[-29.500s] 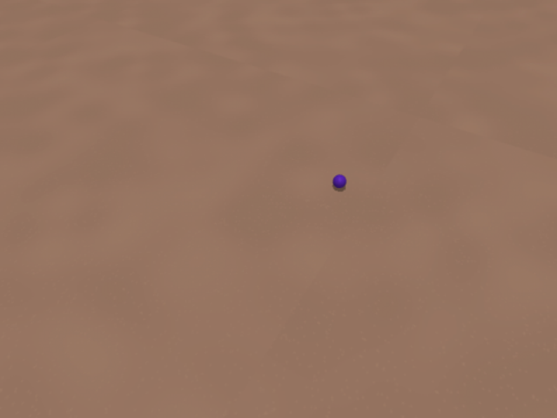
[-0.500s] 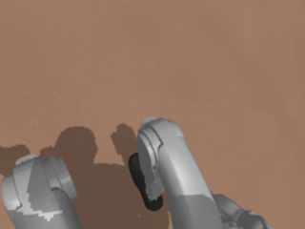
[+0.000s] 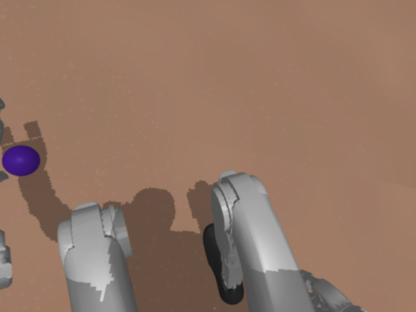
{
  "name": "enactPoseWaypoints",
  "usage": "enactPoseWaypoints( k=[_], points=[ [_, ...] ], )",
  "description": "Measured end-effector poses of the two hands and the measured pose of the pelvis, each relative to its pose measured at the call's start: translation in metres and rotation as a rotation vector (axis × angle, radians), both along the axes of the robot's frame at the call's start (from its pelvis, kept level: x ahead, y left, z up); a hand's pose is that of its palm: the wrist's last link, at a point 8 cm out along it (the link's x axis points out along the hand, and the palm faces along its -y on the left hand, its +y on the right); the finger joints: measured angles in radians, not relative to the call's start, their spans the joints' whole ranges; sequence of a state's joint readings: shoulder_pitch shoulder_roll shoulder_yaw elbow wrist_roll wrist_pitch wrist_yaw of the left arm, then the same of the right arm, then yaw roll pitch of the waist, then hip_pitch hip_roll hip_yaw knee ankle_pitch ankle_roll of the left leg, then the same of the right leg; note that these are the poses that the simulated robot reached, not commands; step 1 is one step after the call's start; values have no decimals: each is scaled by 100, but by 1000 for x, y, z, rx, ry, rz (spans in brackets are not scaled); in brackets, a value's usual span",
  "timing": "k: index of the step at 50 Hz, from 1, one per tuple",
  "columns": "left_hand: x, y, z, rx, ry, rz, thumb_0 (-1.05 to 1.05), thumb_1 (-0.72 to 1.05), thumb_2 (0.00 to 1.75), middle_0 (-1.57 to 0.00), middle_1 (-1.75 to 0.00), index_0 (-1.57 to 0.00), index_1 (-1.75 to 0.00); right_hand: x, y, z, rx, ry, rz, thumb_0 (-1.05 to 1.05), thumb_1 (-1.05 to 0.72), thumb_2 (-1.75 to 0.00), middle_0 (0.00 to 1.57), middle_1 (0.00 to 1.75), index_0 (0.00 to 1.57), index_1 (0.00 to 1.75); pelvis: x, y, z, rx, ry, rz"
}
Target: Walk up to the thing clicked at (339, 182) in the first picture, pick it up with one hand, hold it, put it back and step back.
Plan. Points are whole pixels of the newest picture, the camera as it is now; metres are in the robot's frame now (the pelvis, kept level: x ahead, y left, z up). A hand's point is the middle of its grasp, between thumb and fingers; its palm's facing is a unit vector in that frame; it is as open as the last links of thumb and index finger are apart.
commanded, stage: withdraw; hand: left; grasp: from above
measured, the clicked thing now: (21, 160) +0.43 +0.33 -0.28
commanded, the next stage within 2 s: home in 0.48 s
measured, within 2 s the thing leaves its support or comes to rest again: neither
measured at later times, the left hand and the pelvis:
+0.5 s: hand out of the picture +0.39 +0.33 -0.13, palm faces -0.51 -0.11 -0.85, open 13.9 cm; pelvis -0.02 -0.02 +0.03, yaw +5 degrees
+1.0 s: hand out of the picture +0.38 +0.32 -0.07, palm faces -0.30 -0.38 -0.88, open 11.1 cm; pelvis +0.00 -0.01 +0.07, yaw +5 degrees
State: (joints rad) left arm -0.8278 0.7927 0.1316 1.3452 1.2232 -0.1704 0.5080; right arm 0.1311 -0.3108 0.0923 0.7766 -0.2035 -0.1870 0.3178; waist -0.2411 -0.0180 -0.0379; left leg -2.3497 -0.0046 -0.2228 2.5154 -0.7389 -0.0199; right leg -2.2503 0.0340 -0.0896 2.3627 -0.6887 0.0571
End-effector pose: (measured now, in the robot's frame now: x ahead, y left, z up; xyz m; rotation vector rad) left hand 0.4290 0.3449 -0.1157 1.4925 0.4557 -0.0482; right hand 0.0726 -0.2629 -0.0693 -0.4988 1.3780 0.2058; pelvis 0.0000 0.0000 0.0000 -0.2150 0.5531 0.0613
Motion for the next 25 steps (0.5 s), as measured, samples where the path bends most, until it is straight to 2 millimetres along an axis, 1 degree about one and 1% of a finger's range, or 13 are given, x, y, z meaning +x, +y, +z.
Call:
enactPoseWaypoints(
  k=[4,7,10,12,15,18,21,25],
  points=[
    [-6,1,42,28,50,9,0,-49,100,-9,-100,-9,-100,18,0,2,34,-54,-50,0,-91,-90,20,30,20,30,-3,-2,18,27,24,16],
    [-10,1,70,25,89,21,0,-50,100,-10,-100,-9,-100,30,-1,7,48,-95,-63,0,-91,-90,20,30,20,30,-7,-5,31,47,26,28],
    [-14,1,89,10,137,27,0,-50,101,-10,-100,-9,-101,37,-3,14,45,-130,-67,0,-91,-90,20,30,20,30,-12,-8,41,64,22,38],
    [-17,0,96,0,172,22,0,-51,101,-10,-100,-9,-101,39,-6,18,31,-146,-66,0,-91,-90,20,30,20,30,-14,-11,46,73,16,42],
    [-22,-2,97,-20,209,-2,0,-51,101,-10,-101,-10,-101,37,-13,23,-4,-147,-63,0,-91,-90,20,30,20,30,-18,-14,50,82,7,46],
    [-26,-4,89,-43,223,-37,0,-50,101,-11,-100,-10,-101,29,-21,24,-49,-122,-56,0,-91,-90,20,30,20,30,-20,-16,48,86,1,45],
    [-29,-6,74,-57,223,-78,0,-50,101,-11,-100,-10,-101,18,-27,23,-95,-82,-48,0,-91,-90,20,30,20,30,-21,-17,42,84,-3,41],
    [-31,-8,45,-73,212,-112,0,-49,101,-11,-101,-10,-101,2,-31,17,-144,-30,-37,0,-91,-89,20,30,20,30,-21,-15,28,74,-15,36]
  ],
)
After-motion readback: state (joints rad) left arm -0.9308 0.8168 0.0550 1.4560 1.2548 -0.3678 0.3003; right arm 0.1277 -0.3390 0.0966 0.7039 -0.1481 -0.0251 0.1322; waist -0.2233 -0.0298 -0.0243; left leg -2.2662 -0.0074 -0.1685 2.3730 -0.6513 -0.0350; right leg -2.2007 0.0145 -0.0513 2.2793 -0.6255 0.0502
